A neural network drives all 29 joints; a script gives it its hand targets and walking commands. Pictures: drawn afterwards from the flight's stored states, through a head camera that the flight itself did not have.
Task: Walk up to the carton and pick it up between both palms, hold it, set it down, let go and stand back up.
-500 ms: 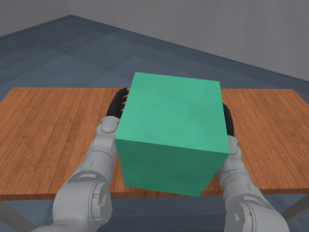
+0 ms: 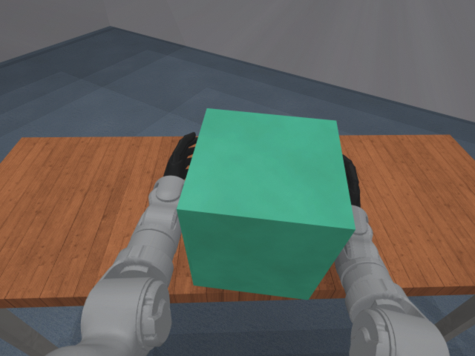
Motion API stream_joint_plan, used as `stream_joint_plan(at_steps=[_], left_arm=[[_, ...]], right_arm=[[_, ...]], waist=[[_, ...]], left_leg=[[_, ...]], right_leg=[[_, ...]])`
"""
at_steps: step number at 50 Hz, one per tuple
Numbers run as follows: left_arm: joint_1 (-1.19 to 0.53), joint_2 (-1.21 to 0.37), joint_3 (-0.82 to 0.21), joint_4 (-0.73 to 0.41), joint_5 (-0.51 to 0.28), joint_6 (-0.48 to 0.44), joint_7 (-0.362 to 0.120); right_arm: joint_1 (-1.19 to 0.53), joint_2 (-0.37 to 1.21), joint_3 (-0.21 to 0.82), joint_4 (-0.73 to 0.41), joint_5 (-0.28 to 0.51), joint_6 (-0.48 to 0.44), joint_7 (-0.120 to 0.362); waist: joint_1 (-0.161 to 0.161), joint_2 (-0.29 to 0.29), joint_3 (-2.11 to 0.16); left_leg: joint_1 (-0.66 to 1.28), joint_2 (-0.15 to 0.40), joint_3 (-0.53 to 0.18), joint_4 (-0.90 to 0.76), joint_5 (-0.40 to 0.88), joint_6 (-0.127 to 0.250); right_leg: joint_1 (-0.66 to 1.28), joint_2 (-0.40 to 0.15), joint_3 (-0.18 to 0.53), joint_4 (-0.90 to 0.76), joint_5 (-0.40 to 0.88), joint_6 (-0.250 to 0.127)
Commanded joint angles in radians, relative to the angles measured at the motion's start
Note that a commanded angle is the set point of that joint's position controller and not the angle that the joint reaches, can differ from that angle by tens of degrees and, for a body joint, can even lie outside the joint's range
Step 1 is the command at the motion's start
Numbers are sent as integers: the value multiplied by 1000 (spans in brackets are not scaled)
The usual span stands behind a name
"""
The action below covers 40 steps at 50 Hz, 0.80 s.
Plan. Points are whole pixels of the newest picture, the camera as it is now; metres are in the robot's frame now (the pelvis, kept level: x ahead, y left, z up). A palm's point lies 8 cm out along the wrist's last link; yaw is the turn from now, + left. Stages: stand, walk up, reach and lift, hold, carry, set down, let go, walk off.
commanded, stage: reach and lift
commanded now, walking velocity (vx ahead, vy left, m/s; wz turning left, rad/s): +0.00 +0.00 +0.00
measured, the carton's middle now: (259, 208) +0.36 -0.03 +0.09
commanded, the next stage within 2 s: hold in 1.86 s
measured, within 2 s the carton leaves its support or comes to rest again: neither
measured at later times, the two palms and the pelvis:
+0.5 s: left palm (159, 157) +0.38 +0.13 +0.19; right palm (351, 181) +0.35 -0.17 +0.15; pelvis -0.02 +0.00 +0.00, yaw +0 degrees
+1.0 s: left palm (152, 150) +0.37 +0.13 +0.21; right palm (354, 168) +0.35 -0.17 +0.18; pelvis -0.02 +0.00 +0.00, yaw +0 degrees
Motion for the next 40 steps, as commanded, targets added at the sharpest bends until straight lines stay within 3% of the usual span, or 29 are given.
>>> stream_joint_plan(at_steps=[1, 2, 3, 4, 5, 6, 8, 10, 11, 12, 13, 14, 15, 16, 17, 18, 20, 22, 24, 25, 26, 27, 30, 31, 32, 34, 37, 38, 40], left_arm=[[-550, -623, -306, -372, -63, 69, -82], [-542, -639, -324, -359, -78, 96, -79], [-638, -686, -397, -544, -125, 94, -61], [-639, -703, -407, -492, -132, 120, -59], [-640, -713, -443, -581, -164, 137, -55], [-622, -709, -440, -605, -159, 172, -46], [-634, -695, -421, -601, -134, 209, -65], [-534, -612, -299, -475, -67, 278, -99], [-587, -621, -322, -580, -87, 289, -104], [-533, -601, -269, -486, -49, 329, -113], [-503, -583, -247, -492, -30, 365, -119], [-529, -587, -271, -524, -53, 377, -128], [-503, -547, -216, -488, -13, 402, -133], [-570, -568, -235, -635, -33, 392, -124], [-602, -546, -233, -567, -48, 396, -123], [-687, -585, -270, -607, -79, 391, -125], [-621, -605, -285, -609, -80, 417, -101], [-652, -632, -334, -635, -113, 440, -91], [-568, -615, -294, -584, -75, 488, -96], [-530, -590, -253, -540, -48, 513, -110], [-502, -562, -200, -514, -17, 544, -122], [-554, -573, -217, -607, -27, 540, -121], [-592, -612, -269, -666, -77, 550, -96], [-614, -638, -316, -684, -91, 559, -92], [-625, -627, -312, -715, -99, 556, -83], [-607, -642, -332, -646, -110, 576, -84], [-655, -657, -339, -716, -112, 573, -66], [-615, -660, -363, -724, -123, 585, -65], [-620, -646, -333, -680, -107, 604, -69]], right_arm=[[-823, 545, 571, -280, 69, -9, 133], [-852, 554, 599, -288, 102, 27, 128], [-902, 580, 642, -375, 128, 28, 137], [-943, 556, 633, -359, 147, 46, 126], [-948, 593, 697, -455, 181, 63, 130], [-958, 584, 722, -455, 211, 89, 127], [-938, 567, 710, -449, 211, 128, 111], [-910, 542, 687, -426, 196, 178, 104], [-967, 558, 668, -476, 197, 169, 99], [-927, 537, 631, -404, 182, 197, 101], [-908, 523, 640, -409, 184, 223, 105], [-938, 529, 622, -440, 200, 230, 103], [-930, 514, 624, -430, 203, 241, 98], [-980, 566, 649, -507, 213, 232, 101], [-988, 550, 644, -444, 222, 245, 99], [-1070, 566, 630, -493, 221, 222, 99], [-1121, 583, 697, -593, 260, 233, 104], [-1096, 564, 690, -553, 263, 258, 106], [-1054, 523, 638, -485, 259, 282, 113], [-1058, 517, 633, -506, 255, 296, 110], [-1014, 493, 601, -451, 248, 323, 109], [-1079, 519, 620, -565, 267, 307, 106], [-1077, 527, 653, -516, 301, 323, 114], [-1093, 519, 655, -541, 298, 332, 112], [-1093, 546, 682, -541, 328, 337, 112], [-1176, 558, 709, -623, 353, 342, 107], [-1166, 547, 724, -593, 361, 353, 109], [-1201, 550, 759, -664, 379, 352, 108], [-1222, 544, 738, -652, 371, 377, 102]], waist=[[73, 30, -530], [80, 43, -506], [83, 104, -653], [52, 97, -566], [85, 85, -633], [87, 86, -598], [67, 60, -536], [88, 0, -394], [83, 21, -456], [95, 24, -349], [102, 13, -320], [74, -9, -364], [107, -5, -288], [118, -6, -419], [113, -4, -379], [104, 3, -438], [135, 22, -449], [105, 32, -441], [84, 40, -329], [105, 34, -280], [96, 3, -212], [105, 9, -310], [111, 47, -349], [80, 60, -378], [101, 55, -394], [97, 30, -416], [105, 57, -442], [107, 60, -481], [98, 16, -412]], left_leg=[[91, 53, -74, -58, 438, -52], [64, 42, -79, -57, 386, -49], [115, 45, -82, -40, 469, -62], [122, 57, -104, -29, 475, -66], [137, 56, -102, -18, 517, -69], [139, 52, -106, -9, 540, -70], [74, 45, -117, -28, 404, -56], [-6, 31, -100, -76, 251, -25], [17, 29, -89, -85, 259, -33], [3, 26, -84, -105, 195, -27], [2, 25, -78, -122, 184, -22], [17, 26, -85, -122, 196, -20], [4, 19, -74, -137, 138, -5], [36, 21, -83, -116, 212, -7], [23, 13, -85, -113, 199, -12], [21, 17, -91, -99, 204, -18], [36, 20, -91, -91, 245, -14], [58, 23, -96, -81, 277, -29], [79, 36, -97, -92, 237, -32], [42, 26, -92, -105, 182, -21], [29, 20, -90, -125, 128, -4], [59, 29, -92, -120, 166, -4], [77, 27, -101, -97, 255, -27], [93, 28, -108, -84, 256, -32], [82, 28, -111, -81, 268, -30], [81, 22, -118, -72, 218, -20], [73, 26, -116, -64, 251, -33], [87, 20, -113, -55, 276, -35], [67, 23, -125, -58, 209, -19]], right_leg=[[448, -69, -34, -43, 493, 75], [439, -78, -20, -45, 472, 71], [452, -67, -29, -32, 493, 66], [388, -62, -31, -40, 446, 67], [426, -62, -20, -38, 489, 66], [432, -65, -14, -38, 542, 67], [447, -86, -1, -31, 511, 70], [487, -104, 4, -41, 493, 86], [501, -92, -3, -30, 499, 89], [469, -101, 1, -52, 430, 85], [505, -105, -2, -55, 441, 91], [506, -87, -20, -48, 432, 93], [487, -99, -5, -65, 387, 98], [511, -95, -11, -40, 464, 102], [491, -99, -13, -35, 448, 96], [455, -79, -24, -34, 416, 89], [455, -78, -26, -53, 401, 87], [423, -59, -37, -65, 358, 80], [387, -58, -47, -90, 251, 71], [399, -78, -39, -101, 226, 71], [385, -74, -42, -107, 192, 77], [416, -74, -39, -96, 233, 85], [391, -57, -41, -81, 255, 68], [379, -56, -45, -88, 234, 63], [394, -54, -47, -83, 244, 64], [396, -55, -42, -87, 223, 66], [382, -45, -36, -77, 241, 64], [399, -41, -40, -74, 259, 60], [369, -48, -44, -89, 198, 61]])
